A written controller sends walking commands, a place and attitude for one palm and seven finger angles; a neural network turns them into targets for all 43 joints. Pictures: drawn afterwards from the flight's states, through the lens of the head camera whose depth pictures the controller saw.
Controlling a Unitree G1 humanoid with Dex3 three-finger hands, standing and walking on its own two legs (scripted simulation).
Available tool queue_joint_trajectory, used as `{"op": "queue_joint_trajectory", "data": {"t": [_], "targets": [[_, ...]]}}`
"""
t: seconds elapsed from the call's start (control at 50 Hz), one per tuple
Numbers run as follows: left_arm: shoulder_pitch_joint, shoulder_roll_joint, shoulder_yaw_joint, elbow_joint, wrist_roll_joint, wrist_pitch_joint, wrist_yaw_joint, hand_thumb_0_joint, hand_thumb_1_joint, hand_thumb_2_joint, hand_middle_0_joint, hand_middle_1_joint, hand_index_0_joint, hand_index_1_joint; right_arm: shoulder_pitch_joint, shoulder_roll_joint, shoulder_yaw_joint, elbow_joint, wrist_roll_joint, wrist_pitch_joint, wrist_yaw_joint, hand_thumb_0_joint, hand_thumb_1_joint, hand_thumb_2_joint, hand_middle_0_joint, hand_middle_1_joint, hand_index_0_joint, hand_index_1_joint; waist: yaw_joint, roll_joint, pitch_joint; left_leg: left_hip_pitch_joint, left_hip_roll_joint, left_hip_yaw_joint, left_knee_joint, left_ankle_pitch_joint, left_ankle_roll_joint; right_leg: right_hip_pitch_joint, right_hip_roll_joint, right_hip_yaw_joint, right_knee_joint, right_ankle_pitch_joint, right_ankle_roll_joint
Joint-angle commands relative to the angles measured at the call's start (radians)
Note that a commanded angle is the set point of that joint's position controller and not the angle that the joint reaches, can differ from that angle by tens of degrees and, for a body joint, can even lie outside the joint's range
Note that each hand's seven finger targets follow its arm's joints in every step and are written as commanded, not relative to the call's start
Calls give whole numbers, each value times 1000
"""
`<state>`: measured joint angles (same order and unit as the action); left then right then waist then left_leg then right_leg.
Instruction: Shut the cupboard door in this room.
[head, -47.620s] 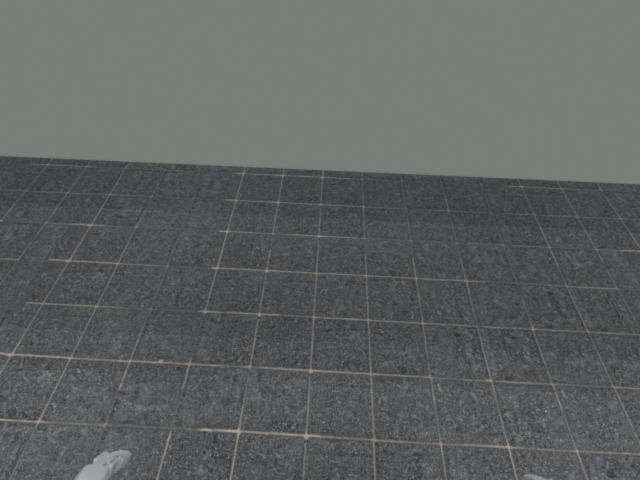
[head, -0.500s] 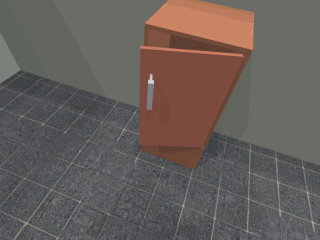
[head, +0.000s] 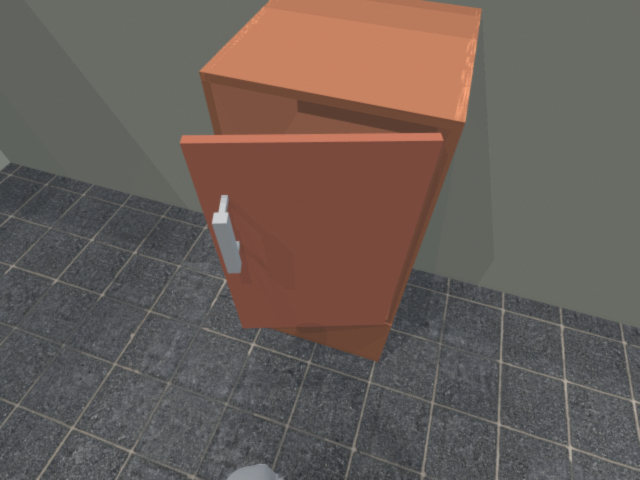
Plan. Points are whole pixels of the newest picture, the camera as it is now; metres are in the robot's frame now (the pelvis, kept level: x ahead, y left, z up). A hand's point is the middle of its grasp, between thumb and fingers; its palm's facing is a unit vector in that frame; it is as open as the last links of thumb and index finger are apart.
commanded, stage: come to a stop and stand still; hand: left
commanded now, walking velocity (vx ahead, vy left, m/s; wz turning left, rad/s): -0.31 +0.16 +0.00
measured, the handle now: (229, 235) +0.48 +0.17 -0.04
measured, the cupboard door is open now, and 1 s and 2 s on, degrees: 20 20 20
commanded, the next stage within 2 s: look again from close up in 1.30 s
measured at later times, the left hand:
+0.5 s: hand out of the picture +0.03 +0.17 -0.17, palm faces +0.04 -0.95 -0.32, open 7.4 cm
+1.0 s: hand out of the picture -0.04 +0.17 -0.18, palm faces +0.05 -0.98 -0.19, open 7.4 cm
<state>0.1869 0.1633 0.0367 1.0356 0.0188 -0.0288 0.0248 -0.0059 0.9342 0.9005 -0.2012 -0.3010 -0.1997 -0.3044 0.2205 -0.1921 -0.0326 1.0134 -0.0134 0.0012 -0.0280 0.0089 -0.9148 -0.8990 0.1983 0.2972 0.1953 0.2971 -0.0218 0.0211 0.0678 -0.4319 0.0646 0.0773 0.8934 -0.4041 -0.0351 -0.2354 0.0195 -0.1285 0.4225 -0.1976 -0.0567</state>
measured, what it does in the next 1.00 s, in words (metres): steps on the spot: left foot, then left foot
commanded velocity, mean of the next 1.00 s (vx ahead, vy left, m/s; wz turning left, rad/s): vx -0.05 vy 0.01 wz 0.00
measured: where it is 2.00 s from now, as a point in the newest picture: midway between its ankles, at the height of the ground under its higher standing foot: outside the picture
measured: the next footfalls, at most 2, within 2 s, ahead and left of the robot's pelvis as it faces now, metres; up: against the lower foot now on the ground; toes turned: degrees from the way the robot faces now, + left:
left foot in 0.10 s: +0.11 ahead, +0.09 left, +0.00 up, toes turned +4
left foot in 0.70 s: +0.02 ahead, +0.07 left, +0.00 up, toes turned +3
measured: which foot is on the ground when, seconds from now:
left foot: up 0.00-0.08, down 0.10-0.42, up 0.44-0.68, down 0.70-1.00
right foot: down 0.00-1.00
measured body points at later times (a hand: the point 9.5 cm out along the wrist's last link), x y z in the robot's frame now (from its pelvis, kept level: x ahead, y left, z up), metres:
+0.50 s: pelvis +0.00 -0.03 -0.01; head +0.02 -0.05 +0.44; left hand +0.03 +0.22 -0.15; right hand +0.09 -0.28 -0.16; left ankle +0.04 +0.09 -0.73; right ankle -0.03 -0.13 -0.74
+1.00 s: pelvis -0.08 -0.01 -0.01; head -0.07 +0.01 +0.44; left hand -0.04 +0.22 -0.16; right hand -0.02 -0.24 -0.15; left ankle -0.02 +0.07 -0.74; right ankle -0.03 -0.13 -0.74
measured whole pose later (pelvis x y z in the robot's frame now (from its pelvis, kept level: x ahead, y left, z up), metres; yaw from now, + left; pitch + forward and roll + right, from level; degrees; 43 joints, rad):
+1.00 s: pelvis -0.08 -0.01 -0.01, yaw +1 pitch -2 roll -1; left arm 0.30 0.18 0.01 0.93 0.02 0.04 0.03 0.00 0.91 0.90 -0.20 -0.30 -0.20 -0.30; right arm 0.26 -0.16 -0.02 0.96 -0.03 0.04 -0.01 0.01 -0.93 -0.90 0.20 0.30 0.20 0.30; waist 0.00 -0.01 0.04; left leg -0.30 -0.02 0.04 0.53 -0.20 0.06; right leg -0.25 0.00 -0.04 0.50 -0.23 0.00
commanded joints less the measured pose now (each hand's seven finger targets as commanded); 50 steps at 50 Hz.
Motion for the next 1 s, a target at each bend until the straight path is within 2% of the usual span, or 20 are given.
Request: {"op": "queue_joint_trajectory", "data": {"t": [0.0,0.04,0.08,0.16,0.24,0.3,0.34,0.36,0.38,0.4,0.44,0.48,0.58,0.66,0.7,0.72,0.76,0.84,0.9,0.98], "targets": [[53,131,14,-23,-3,-9,13,0,900,900,-200,-300,-200,-300,108,-11,10,4,8,13,2,0,-900,-900,200,300,200,300,-2,-77,-125,156,-16,-33,-266,137,-8,79,-280,183,-38,719,-118],[50,141,22,-22,-10,6,19,0,900,900,-200,-300,-200,-300,112,-61,-7,0,6,22,1,0,-900,-900,200,300,200,300,-9,-114,-118,233,9,-66,-403,339,9,58,-276,192,16,581,-76],[75,114,21,-42,-14,27,27,0,900,900,-200,-300,-200,-300,83,-133,-22,-28,-3,19,-6,0,-900,-900,200,300,200,300,12,28,-103,295,159,-180,-410,814,93,-24,-168,128,79,280,5],[85,107,18,-61,-3,66,24,0,900,900,-200,-300,-200,-300,-12,-151,-21,-73,-5,27,-16,0,-900,-900,200,300,200,300,38,188,-28,163,236,-256,-563,781,202,-18,-58,95,289,-260,45],[112,102,28,-68,-6,73,20,0,900,900,-200,-300,-200,-300,-41,-165,-32,-101,-14,30,-22,0,-900,-900,200,300,200,300,36,108,-156,312,260,-262,-499,879,267,-107,-28,154,444,-355,51],[133,83,21,-73,-2,63,15,0,900,900,-200,-300,-200,-300,-51,-172,-42,-102,-8,31,-17,0,-900,-900,200,300,200,300,40,59,-232,359,214,-208,-452,819,229,-37,-25,124,267,-214,62],[164,94,19,-68,4,51,16,0,900,900,-200,-300,-200,-300,-56,-151,-42,-100,5,33,-10,0,-900,-900,200,300,200,300,51,-5,-225,281,136,-169,-383,577,151,75,-47,170,8,21,55],[198,209,-18,-121,15,27,27,0,900,900,-200,-300,-200,-300,-61,-161,-33,-172,2,3,-6,0,-900,-900,200,300,200,300,63,-61,-137,275,52,-155,-403,469,104,83,-58,126,-21,53,76],[163,176,8,-152,11,38,29,0,900,900,-200,-300,-200,-300,-107,-133,-47,-196,0,1,7,0,-900,-900,200,300,200,300,64,-140,-169,208,22,-102,-279,387,63,11,-157,275,16,215,40],[108,203,14,-175,17,32,33,0,900,900,-200,-300,-200,-300,-77,-91,-43,-204,-4,7,13,0,-900,-900,200,300,200,300,24,-150,-179,139,-41,-73,-231,221,45,56,-240,350,32,353,-6],[139,206,24,-195,16,24,45,0,900,900,-200,-300,-200,-300,-111,-53,-37,-216,-10,28,12,0,-900,-900,200,300,200,300,60,-209,-149,-24,-79,-89,-74,-28,45,144,-296,413,54,598,-71],[146,196,18,-202,17,19,45,0,900,900,-200,-300,-200,-300,-98,-43,-35,-216,-9,38,13,0,-900,-900,200,300,200,300,44,-170,-92,-61,-72,-108,36,-36,46,120,-291,382,63,665,-87],[117,215,23,-241,21,30,42,0,900,900,-200,-300,-200,-300,-70,-34,-34,-211,4,38,19,0,-900,-900,200,300,200,300,30,-169,-19,8,-77,-60,-64,-24,37,37,-250,324,35,491,-120],[74,196,14,-257,8,43,38,0,900,900,-200,-300,-200,-300,32,-41,-27,-164,4,14,18,0,-900,-900,200,300,200,300,-6,-123,-19,243,-66,-61,-368,171,57,-107,-174,267,36,84,-41],[105,144,5,-252,-2,46,30,0,900,900,-200,-300,-200,-300,11,-98,-28,-162,-8,2,14,0,-900,-900,200,300,200,300,25,57,-22,229,63,-211,-445,286,117,-128,-76,193,63,-74,23],[122,130,1,-239,-3,43,28,0,900,900,-200,-300,-200,-300,-6,-108,-23,-162,-13,5,12,0,-900,-900,200,300,200,300,43,49,-20,163,84,-221,-464,252,133,-62,-60,166,45,-101,35],[124,134,-1,-218,3,48,27,0,900,900,-200,-300,-200,-300,-23,-98,-16,-152,-11,3,12,0,-900,-900,200,300,200,300,49,154,-33,83,83,-261,-541,144,139,33,-52,130,74,-112,43],[144,124,-4,-181,4,43,14,0,900,900,-200,-300,-200,-300,-11,-98,-17,-145,-13,11,10,0,-900,-900,200,300,200,300,43,72,-8,25,47,-233,-579,-110,106,38,-61,153,19,-143,36],[150,117,-1,-174,9,42,13,0,900,900,-200,-300,-200,-300,22,-98,-21,-131,-15,13,11,0,-900,-900,200,300,200,300,33,-1,5,31,39,-224,-580,-137,103,-6,-68,167,-14,-209,37],[174,107,1,-155,11,41,12,0,900,900,-200,-300,-200,-300,50,-94,-19,-109,-16,13,12,0,-900,-900,200,300,200,300,26,4,12,32,44,-233,-604,-164,106,-35,-66,167,-21,-232,39]]}}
